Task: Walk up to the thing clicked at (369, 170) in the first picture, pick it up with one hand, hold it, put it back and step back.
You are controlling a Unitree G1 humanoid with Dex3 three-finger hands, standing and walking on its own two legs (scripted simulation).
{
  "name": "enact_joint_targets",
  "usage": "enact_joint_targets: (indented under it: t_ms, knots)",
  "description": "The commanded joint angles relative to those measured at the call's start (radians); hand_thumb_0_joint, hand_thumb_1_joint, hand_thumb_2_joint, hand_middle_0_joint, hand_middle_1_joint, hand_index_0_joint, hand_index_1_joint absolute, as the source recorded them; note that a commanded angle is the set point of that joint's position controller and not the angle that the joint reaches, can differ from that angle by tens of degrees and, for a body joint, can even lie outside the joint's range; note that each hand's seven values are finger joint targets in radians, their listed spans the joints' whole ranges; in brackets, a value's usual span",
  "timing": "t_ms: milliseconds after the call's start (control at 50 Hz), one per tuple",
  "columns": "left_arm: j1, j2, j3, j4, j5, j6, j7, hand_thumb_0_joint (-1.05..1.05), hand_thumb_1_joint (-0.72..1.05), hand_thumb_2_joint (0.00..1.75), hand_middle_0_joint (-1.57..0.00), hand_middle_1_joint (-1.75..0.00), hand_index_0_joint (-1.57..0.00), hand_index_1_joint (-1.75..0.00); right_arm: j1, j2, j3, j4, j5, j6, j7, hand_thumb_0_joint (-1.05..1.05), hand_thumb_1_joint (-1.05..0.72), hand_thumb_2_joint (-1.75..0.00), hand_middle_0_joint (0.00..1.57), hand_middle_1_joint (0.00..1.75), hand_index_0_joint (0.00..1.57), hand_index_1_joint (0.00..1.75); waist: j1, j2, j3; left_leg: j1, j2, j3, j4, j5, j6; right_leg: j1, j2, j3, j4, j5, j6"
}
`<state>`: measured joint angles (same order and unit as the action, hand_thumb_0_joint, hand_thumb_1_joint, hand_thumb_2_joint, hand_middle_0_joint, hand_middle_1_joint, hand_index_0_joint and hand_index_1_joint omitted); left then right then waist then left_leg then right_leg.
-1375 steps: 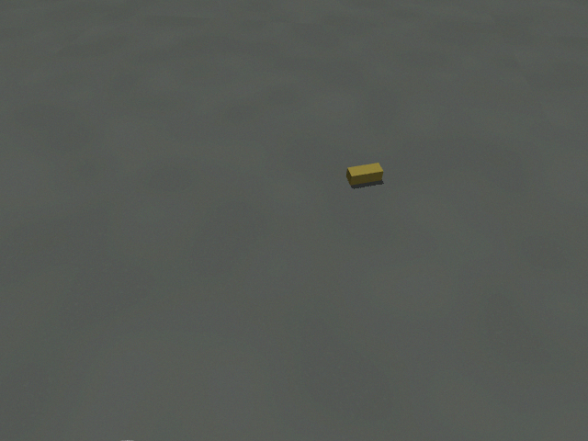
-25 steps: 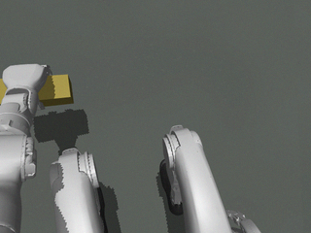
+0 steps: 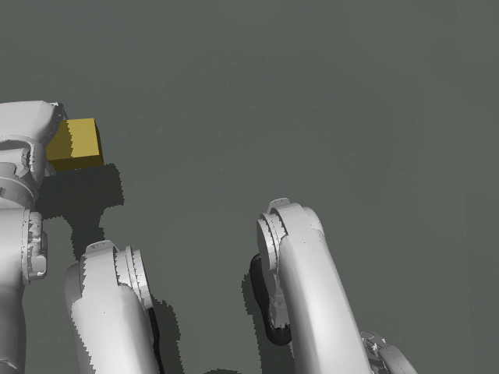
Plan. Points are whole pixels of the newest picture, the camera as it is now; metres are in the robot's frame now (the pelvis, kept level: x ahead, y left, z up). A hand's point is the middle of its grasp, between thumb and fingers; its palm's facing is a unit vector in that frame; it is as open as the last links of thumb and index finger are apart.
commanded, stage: lower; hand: left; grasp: from above
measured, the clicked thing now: (44, 148) +0.49 +0.25 -0.21
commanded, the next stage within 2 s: rest in 0.14 s
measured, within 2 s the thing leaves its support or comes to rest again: rests again in 1.00 s
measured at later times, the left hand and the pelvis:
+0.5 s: hand (53, 154) +0.49 +0.25 -0.24, palm faces -0.49 -0.05 -0.87, open 9.8 cm; pelvis +0.01 +0.00 -0.02, yaw -2 degrees
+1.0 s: hand (56, 157) +0.49 +0.25 -0.26, palm faces -0.48 -0.09 -0.87, open 9.8 cm; pelvis +0.01 +0.01 -0.03, yaw -5 degrees
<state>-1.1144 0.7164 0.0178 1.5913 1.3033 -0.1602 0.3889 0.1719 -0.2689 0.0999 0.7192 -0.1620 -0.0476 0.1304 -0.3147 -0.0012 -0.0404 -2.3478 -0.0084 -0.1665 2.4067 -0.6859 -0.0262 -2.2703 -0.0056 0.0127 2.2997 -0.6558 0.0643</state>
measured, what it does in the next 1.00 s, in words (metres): stands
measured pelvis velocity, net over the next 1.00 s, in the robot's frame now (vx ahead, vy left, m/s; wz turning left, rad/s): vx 0.01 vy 0.01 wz -0.08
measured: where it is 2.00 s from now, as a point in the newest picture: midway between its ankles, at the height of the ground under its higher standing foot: (213, 337)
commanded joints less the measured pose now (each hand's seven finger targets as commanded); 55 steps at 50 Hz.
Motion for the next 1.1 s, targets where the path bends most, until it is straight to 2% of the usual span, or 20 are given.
enact_joint_targets:
  t_ms: [0, 120, 140, 220, 300, 360, 540, 580, 600, 620, 640, 660, 700, 760, 800, 840, 880, 900, 980, 1080]
  knots:
    - [-0.397, 0.245, 0.045, -0.165, 0.006, -0.022, 0.063, 0.00, 0.67, 0.77, -0.98, -0.79, -1.02, -0.75, 0.230, -0.276, -0.077, -0.008, -0.007, -0.009, -0.007, 0.00, -0.91, -0.90, 0.20, 0.30, 0.20, 0.30, -0.037, 0.368, -0.673, 0.556, -0.003, 0.115, -0.237, 0.194, 0.035, 0.313, 0.020, -0.180, -0.174, 0.225, -0.095]
    - [-0.370, 0.243, 0.043, -0.126, 0.023, -0.032, 0.097, 0.00, 0.67, 0.77, -0.99, -0.79, -1.03, -0.75, 0.227, -0.273, -0.062, -0.016, -0.026, -0.026, 0.008, 0.00, -0.91, -0.90, 0.20, 0.30, 0.20, 0.30, -0.062, 0.374, -0.650, 0.528, -0.002, 0.120, -0.202, 0.180, 0.039, 0.321, 0.028, -0.184, -0.160, 0.229, -0.090]
    - [-0.388, 0.282, 0.070, -0.187, 0.026, -0.035, 0.107, 0.00, 0.67, 0.78, -0.98, -0.80, -1.02, -0.76, 0.234, -0.283, -0.067, -0.019, -0.026, -0.025, 0.007, 0.00, -0.91, -0.90, 0.20, 0.30, 0.20, 0.30, -0.042, 0.400, -0.697, 0.557, -0.002, 0.116, -0.213, 0.204, 0.035, 0.332, 0.028, -0.186, -0.157, 0.242, -0.091]
    - [-0.379, 0.254, 0.066, -0.125, 0.033, -0.024, 0.122, 0.00, 0.70, 0.75, -1.00, -0.78, -1.04, -0.74, 0.236, -0.288, -0.062, -0.020, -0.039, -0.036, 0.020, 0.00, -0.91, -0.90, 0.20, 0.30, 0.20, 0.30, -0.080, 0.385, -0.662, 0.552, 0.002, 0.107, -0.188, 0.203, 0.035, 0.299, 0.028, -0.198, -0.139, 0.249, -0.089]
    - [-0.335, 0.304, 0.086, -0.113, 0.029, -0.020, 0.138, 0.00, 0.64, 0.79, -0.94, -0.77, -0.99, -0.73, 0.235, -0.294, -0.052, -0.015, -0.040, -0.042, 0.026, 0.00, -0.90, -0.90, 0.20, 0.30, 0.20, 0.30, -0.058, 0.382, -0.663, 0.515, 0.000, 0.110, -0.181, 0.219, 0.039, 0.338, 0.035, -0.194, -0.132, 0.263, -0.087]
    - [-0.358, 0.274, 0.066, -0.091, 0.023, -0.020, 0.143, 0.00, 0.63, 0.78, -0.93, -0.78, -0.98, -0.73, 0.229, -0.291, -0.045, -0.012, -0.043, -0.047, 0.034, 0.00, -0.90, -0.90, 0.20, 0.30, 0.20, 0.30, -0.080, 0.382, -0.637, 0.508, 0.004, 0.103, -0.174, 0.198, 0.039, 0.318, 0.040, -0.201, -0.130, 0.250, -0.087]
    - [-0.324, 0.335, 0.084, -0.079, 0.018, -0.035, 0.168, 0.00, 0.65, 0.78, -0.95, -0.77, -1.00, -0.73, 0.219, -0.312, -0.017, -0.009, -0.060, -0.076, 0.053, 0.00, -0.90, -0.90, 0.20, 0.30, 0.20, 0.30, -0.085, 0.413, -0.625, 0.520, 0.010, 0.093, -0.152, 0.230, 0.036, 0.367, 0.049, -0.214, -0.119, 0.283, -0.084]
    - [-0.346, 0.366, 0.105, -0.069, 0.027, -0.038, 0.176, 0.00, 0.68, 0.77, -0.97, -0.76, -1.02, -0.71, 0.218, -0.329, -0.017, -0.018, -0.067, -0.084, 0.061, 0.00, -0.90, -0.90, 0.20, 0.30, 0.20, 0.30, -0.107, 0.386, -0.581, 0.492, 0.010, 0.092, -0.136, 0.210, 0.040, 0.348, 0.049, -0.222, -0.117, 0.269, -0.083]
    - [-0.330, 0.400, 0.129, -0.102, 0.027, -0.040, 0.183, 0.00, 0.68, 0.76, -0.97, -0.76, -1.02, -0.71, 0.217, -0.332, -0.021, -0.025, -0.063, -0.084, 0.061, 0.00, -0.90, -0.90, 0.20, 0.30, 0.20, 0.30, -0.081, 0.400, -0.616, 0.507, 0.009, 0.088, -0.148, 0.219, 0.037, 0.365, 0.048, -0.220, -0.120, 0.270, -0.085]
    - [-0.292, 0.370, 0.116, -0.081, 0.027, -0.035, 0.186, 0.00, 0.67, 0.77, -0.98, -0.75, -1.02, -0.71, 0.219, -0.331, -0.019, -0.022, -0.063, -0.080, 0.060, 0.00, -0.90, -0.90, 0.20, 0.30, 0.20, 0.30, -0.074, 0.421, -0.620, 0.527, 0.007, 0.086, -0.158, 0.243, 0.029, 0.358, 0.045, -0.224, -0.112, 0.281, -0.089]
    - [-0.315, 0.334, 0.086, -0.065, 0.031, -0.037, 0.186, 0.00, 0.68, 0.76, -0.98, -0.75, -1.02, -0.71, 0.199, -0.320, -0.016, -0.019, -0.065, -0.084, 0.065, 0.00, -0.90, -0.90, 0.20, 0.30, 0.20, 0.30, -0.094, 0.430, -0.609, 0.541, 0.016, 0.084, -0.146, 0.228, 0.029, 0.336, 0.051, -0.226, -0.106, 0.275, -0.088]
    - [-0.346, 0.363, 0.108, -0.082, 0.037, -0.042, 0.190, 0.00, 0.68, 0.76, -0.97, -0.76, -1.02, -0.71, 0.207, -0.332, -0.013, -0.022, -0.074, -0.088, 0.070, 0.00, -0.90, -0.90, 0.20, 0.30, 0.20, 0.30, -0.118, 0.424, -0.609, 0.541, 0.016, 0.083, -0.135, 0.238, 0.031, 0.353, 0.052, -0.230, -0.105, 0.293, -0.082]
    - [-0.326, 0.341, 0.091, -0.068, 0.029, -0.036, 0.192, 0.00, 0.66, 0.74, -0.96, -0.76, -1.01, -0.70, 0.211, -0.328, -0.009, -0.011, -0.071, -0.092, 0.075, 0.00, -0.90, -0.90, 0.20, 0.30, 0.20, 0.30, -0.106, 0.416, -0.615, 0.528, 0.015, 0.082, -0.127, 0.249, 0.034, 0.374, 0.052, -0.226, -0.105, 0.310, -0.080]
    - [-0.298, 0.382, 0.111, -0.081, 0.030, -0.032, 0.207, 0.00, 0.63, 0.78, -0.96, -0.73, -0.99, -0.70, 0.205, -0.336, -0.007, -0.017, -0.071, -0.093, 0.078, 0.00, -0.90, -0.90, 0.20, 0.30, 0.20, 0.30, -0.090, 0.442, -0.630, 0.545, 0.018, 0.077, -0.135, 0.278, 0.030, 0.394, 0.056, -0.228, -0.105, 0.329, -0.082]
    - [-0.300, 0.341, 0.086, -0.019, 0.029, -0.025, 0.205, 0.00, 0.66, 0.77, -0.97, -0.74, -1.01, -0.70, 0.194, -0.334, -0.002, -0.015, -0.080, -0.095, 0.087, 0.00, -0.90, -0.90, 0.20, 0.30, 0.20, 0.30, -0.123, 0.417, -0.576, 0.515, 0.019, 0.078, -0.123, 0.250, 0.033, 0.370, 0.058, -0.234, -0.102, 0.313, -0.079]
    - [-0.317, 0.375, 0.114, -0.026, 0.031, -0.024, 0.208, 0.00, 0.64, 0.77, -0.96, -0.73, -1.00, -0.69, 0.205, -0.353, -0.003, -0.016, -0.083, -0.101, 0.087, 0.00, -0.90, -0.90, 0.20, 0.30, 0.20, 0.30, -0.130, 0.411, -0.564, 0.519, 0.017, 0.075, -0.117, 0.255, 0.034, 0.364, 0.054, -0.236, -0.103, 0.321, -0.078]
    - [-0.313, 0.371, 0.098, -0.061, 0.026, -0.028, 0.211, 0.00, 0.62, 0.75, -0.94, -0.73, -0.98, -0.69, 0.183, -0.345, -0.001, -0.022, -0.078, -0.099, 0.087, 0.00, -0.90, -0.90, 0.20, 0.30, 0.20, 0.30, -0.101, 0.468, -0.601, 0.557, 0.020, 0.069, -0.140, 0.263, 0.025, 0.369, 0.057, -0.237, -0.102, 0.313, -0.085]
    - [-0.296, 0.407, 0.134, -0.016, 0.032, -0.027, 0.216, 0.00, 0.63, 0.76, -0.95, -0.73, -0.99, -0.70, 0.200, -0.358, -0.001, -0.008, -0.087, -0.097, 0.089, 0.00, -0.90, -0.90, 0.20, 0.30, 0.20, 0.30, -0.118, 0.443, -0.581, 0.542, 0.020, 0.067, -0.131, 0.266, 0.026, 0.370, 0.054, -0.244, -0.095, 0.318, -0.082]
    - [-0.330, 0.379, 0.105, -0.024, 0.036, -0.036, 0.209, 0.00, 0.61, 0.78, -0.95, -0.73, -0.98, -0.70, 0.179, -0.357, 0.005, -0.026, -0.084, -0.103, 0.093, 0.00, -0.91, -0.90, 0.20, 0.30, 0.20, 0.30, -0.134, 0.432, -0.546, 0.522, 0.021, 0.061, -0.125, 0.225, 0.028, 0.348, 0.058, -0.244, -0.098, 0.288, -0.082]
    - [-0.315, 0.398, 0.118, 0.009, 0.045, -0.047, 0.217, 0.00, 0.63, 0.74, -0.93, -0.75, -0.97, -0.70, 0.187, -0.367, 0.009, -0.017, -0.096, -0.107, 0.101, 0.00, -0.90, -0.90, 0.20, 0.30, 0.20, 0.30, -0.146, 0.434, -0.524, 0.532, 0.022, 0.052, -0.127, 0.233, 0.023, 0.351, 0.059, -0.255, -0.089, 0.294, -0.079]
